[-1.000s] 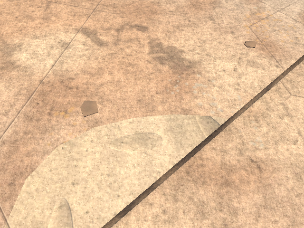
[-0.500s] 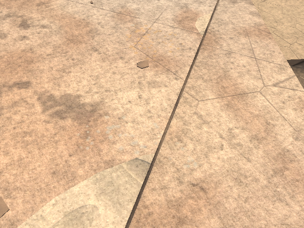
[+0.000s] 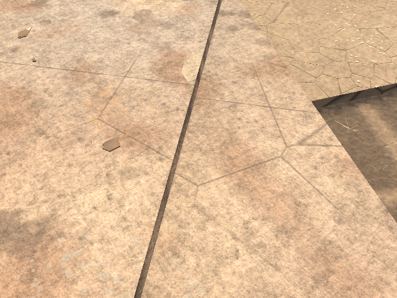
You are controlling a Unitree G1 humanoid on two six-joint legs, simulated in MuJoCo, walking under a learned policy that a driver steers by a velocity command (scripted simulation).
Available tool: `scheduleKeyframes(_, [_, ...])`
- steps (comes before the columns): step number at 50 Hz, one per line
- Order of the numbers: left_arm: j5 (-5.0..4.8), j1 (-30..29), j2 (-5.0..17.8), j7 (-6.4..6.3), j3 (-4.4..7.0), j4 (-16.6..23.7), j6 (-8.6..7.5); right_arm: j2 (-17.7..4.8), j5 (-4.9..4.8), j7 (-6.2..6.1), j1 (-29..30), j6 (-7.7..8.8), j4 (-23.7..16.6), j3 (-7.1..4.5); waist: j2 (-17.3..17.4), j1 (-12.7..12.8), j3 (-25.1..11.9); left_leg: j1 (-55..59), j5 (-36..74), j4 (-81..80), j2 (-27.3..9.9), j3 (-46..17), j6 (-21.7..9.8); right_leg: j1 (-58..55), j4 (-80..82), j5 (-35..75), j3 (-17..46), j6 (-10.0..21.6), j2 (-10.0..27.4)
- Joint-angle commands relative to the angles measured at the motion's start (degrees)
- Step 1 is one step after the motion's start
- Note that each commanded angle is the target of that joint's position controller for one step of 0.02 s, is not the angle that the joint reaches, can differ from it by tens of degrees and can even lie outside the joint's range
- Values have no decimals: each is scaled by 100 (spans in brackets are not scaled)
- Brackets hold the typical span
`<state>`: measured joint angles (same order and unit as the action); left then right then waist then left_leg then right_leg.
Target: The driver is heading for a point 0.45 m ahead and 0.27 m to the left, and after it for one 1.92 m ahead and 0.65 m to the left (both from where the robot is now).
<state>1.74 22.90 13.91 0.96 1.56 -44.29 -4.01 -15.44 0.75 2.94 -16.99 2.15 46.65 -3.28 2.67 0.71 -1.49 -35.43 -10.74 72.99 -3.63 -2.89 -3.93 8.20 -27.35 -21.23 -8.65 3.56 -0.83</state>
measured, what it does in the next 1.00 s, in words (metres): walks ahead, turning left: left foot, then right foot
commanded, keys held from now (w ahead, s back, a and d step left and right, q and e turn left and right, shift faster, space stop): w+q+shift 0.50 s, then q+shift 0.20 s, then shift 0.16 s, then e+shift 0.14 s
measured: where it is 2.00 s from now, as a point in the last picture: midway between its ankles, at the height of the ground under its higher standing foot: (209, 245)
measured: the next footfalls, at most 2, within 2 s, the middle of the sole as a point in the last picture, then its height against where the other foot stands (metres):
left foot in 0.28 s outside the picture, level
right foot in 0.66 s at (213, 221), level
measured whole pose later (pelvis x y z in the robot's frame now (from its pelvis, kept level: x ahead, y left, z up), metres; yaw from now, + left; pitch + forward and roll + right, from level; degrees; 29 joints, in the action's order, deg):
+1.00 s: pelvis +0.66 +0.06 +0.01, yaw +43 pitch +2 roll +0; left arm 1.7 21.0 15.9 0.0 1.1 -45.3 -2.7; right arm -14.4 2.1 0.5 -3.8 -2.7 35.0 -1.2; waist -0.2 4.5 1.4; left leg -32.9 -28.0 63.4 2.9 0.0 -2.2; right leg 17.6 -23.4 -7.7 -5.5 0.4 3.5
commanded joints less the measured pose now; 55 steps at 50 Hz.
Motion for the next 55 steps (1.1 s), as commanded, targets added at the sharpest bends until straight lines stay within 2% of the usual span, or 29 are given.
scheduleKeyframes(1, [-51,-63,510,-17,137,188,-280,-203,-65,130,240,-87,-238,-48,-567,-101,665,-1214,794,-99,-127,-108,-8,-454,1929,2270,870,-451,1348])
scheduleKeyframes(6, [-54,371,445,-138,78,-226,-273,-70,-37,195,1364,-53,-627,113,-534,-33,902,-1078,1368,-1759,151,984,-283,-1001,2035,4720,-475,-527,1015])
scheduleKeyframes(9, [-49,332,899,-340,126,-346,-253,-167,-36,181,1427,-108,-766,166,-756,-276,621,286,1267,-2894,658,1642,-577,-1223,1436,7896,-829,-656,1125])
scheduleKeyframes(12, [62,-403,1364,-536,285,-172,-64,-829,-31,62,-856,-218,-159,-93,-1120,-1490,-409,2511,509,-2967,982,1417,-940,-1146,-1224,9540,-641,-607,1449])
scheduleKeyframes(13, [67,-938,1473,-498,341,2,15,-1164,-25,-30,-2144,-208,223,-289,-838,-2126,-760,3852,191,-3467,831,846,-1297,-249,-3400,8375,-494,-476,1287])
scheduleKeyframes(14, [56,-1237,975,-300,245,40,9,-1220,-140,-149,-1995,-197,351,-383,227,-1872,-298,4441,-1,-3851,591,347,-1498,1317,-5771,2323,-425,-318,202])
scheduleKeyframes(15, [156,-1214,123,-230,-9,496,-136,-1411,-112,-163,-1281,-230,240,-397,1033,-956,93,4671,851,-3478,107,-1324,-1911,3432,-7359,-637,269,-373,-346])
scheduleKeyframes(16, [36,-923,175,-145,-101,1055,-293,-1564,-44,-193,-954,-217,10,-394,1049,-572,-609,5214,-858,-4986,-804,-3725,-2714,4491,-7344,-616,1413,-477,-279])
scheduleKeyframes(17, [119,-1066,593,-94,-80,1006,-425,-1146,12,-237,-822,-203,-113,-350,-51,-524,-176,4593,-2338,-6131,-1037,-4337,-2444,4562,-6579,-203,1580,-371,65])
scheduleKeyframes(18, [132,-1158,772,-76,-21,903,-417,-848,43,-251,-565,-175,-79,-281,-749,-203,451,3573,-2397,-6380,-870,-3936,-2072,4213,-6002,105,1490,-377,303])
scheduleKeyframes(21, [322,-1243,646,-76,-123,938,-46,-830,-40,-310,-327,135,-140,-202,-1015,271,948,1654,-1124,-6463,-240,-2849,-1789,3280,-4733,251,1407,-728,770])
scheduleKeyframes(24, [184,-2176,500,15,-231,1335,29,-990,-38,-286,-379,278,-194,-265,-760,-5,1041,827,577,-6502,373,-1861,-1487,2389,-2752,1333,963,-867,814])
scheduleKeyframes(27, [9,-2661,219,17,-333,1521,-8,-1082,-162,-221,-736,219,-84,-350,-326,-472,648,1435,3046,-5759,727,-1378,-913,1608,-1117,2691,582,-672,243])
scheduleKeyframes(29, [-7,-2663,312,-87,-305,1549,-59,-1153,-143,-217,-982,144,-29,-399,-37,-656,268,2246,4274,-4953,758,-1408,-590,1374,-536,2748,564,-551,-163])
scheduleKeyframes(31, [15,-2134,698,-225,-155,1491,-136,-1246,-121,-289,-806,140,-135,-447,295,-325,-208,2634,4547,-3848,791,-1772,-200,557,84,2775,911,-494,-352])
scheduleKeyframes(32, [12,-1251,934,-264,-47,1235,-207,-1269,-146,-301,-362,147,-304,-457,213,244,-563,2437,3951,-2751,922,-1738,-24,-335,510,3434,1067,-423,-139])
scheduleKeyframes(33, [102,-200,1236,-291,73,914,-272,-921,-240,-313,-90,166,-504,-380,-12,682,-1078,1666,2211,-1387,1131,-1445,143,-1651,308,4231,1431,-303,579])
scheduleKeyframes(34, [215,426,1439,-270,97,796,-282,-185,-258,-408,-326,109,-699,-200,-1125,588,-1639,335,-3011,403,1529,-630,159,-3025,-683,7549,2524,-225,2331])
scheduleKeyframes(35, [242,253,1294,-138,98,943,-198,-428,-395,-521,-1292,20,-852,-193,-1580,14,-2845,-89,-3077,1392,1148,-582,265,-3630,-1044,8645,3569,366,3405])
scheduleKeyframes(36, [127,-424,1097,-165,144,1094,-123,-704,-193,-520,-1213,-45,-706,-226,-1323,17,-2847,-200,-2229,1696,884,-388,302,-3031,-602,6771,3591,812,3093])
scheduleKeyframes(37, [80,-937,721,-219,59,1181,-92,-745,-29,-446,-723,-118,-773,-224,-1231,9,-2139,-372,-1606,1446,742,-173,375,-1988,-8,4692,3256,860,2598])
scheduleKeyframes(38, [111,-1171,409,-234,-54,1141,-41,-711,96,-338,-423,-211,-794,-233,-941,-93,-1418,-265,-1420,1148,598,-129,480,-1112,339,3705,2753,718,2111])
scheduleKeyframes(39, [90,-1091,417,-247,-74,1033,-29,-643,130,-227,-244,-302,-847,-220,-943,-80,-904,-167,-1466,1025,549,-92,552,-462,510,3985,2339,721,1941])
scheduleKeyframes(43, [35,-819,784,-181,71,666,-95,-267,171,-158,-85,-464,-1095,-76,-948,-295,-670,155,-1293,582,625,-7,478,395,751,4994,1563,861,1858])
scheduleKeyframes(47, [50,-985,722,-111,13,551,-71,-126,184,-231,129,-504,-1223,97,-995,-451,-717,674,-943,-425,562,-56,275,897,917,4513,1328,867,1671])
scheduleKeyframes(51, [-73,-474,1020,-60,163,253,219,-58,31,-335,829,-412,-1432,237,-1042,-53,-350,1426,-1160,-3187,804,325,275,289,576,4283,1294,490,946])
scheduleKeyframes(53, [-106,-360,1225,-60,316,201,410,-39,30,-409,177,-329,-1131,253,-1462,-221,-251,2327,36,-5497,788,400,306,94,46,3990,1611,437,976])
scheduleKeyframes(54, [-190,-97,918,-36,287,201,424,-289,165,-466,-90,-264,-1008,174,-1157,-131,-350,3389,416,-5874,237,37,252,898,-380,2552,1631,135,795])
scheduleKeyframes(55, [-140,356,102,-2,131,331,440,-723,166,-502,-35,-256,-1132,104,555,100,-449,4357,2454,-5434,-1504,-1297,-5,2271,-1605,-1037,1193,-242,315])
Keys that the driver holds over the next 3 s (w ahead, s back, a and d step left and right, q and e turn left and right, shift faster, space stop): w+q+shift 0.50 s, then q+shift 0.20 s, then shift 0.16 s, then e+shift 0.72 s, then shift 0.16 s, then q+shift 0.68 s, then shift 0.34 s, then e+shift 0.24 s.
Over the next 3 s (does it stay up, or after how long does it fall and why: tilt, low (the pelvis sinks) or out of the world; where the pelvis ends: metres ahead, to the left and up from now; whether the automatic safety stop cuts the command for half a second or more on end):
stays up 0.70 0.02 0.00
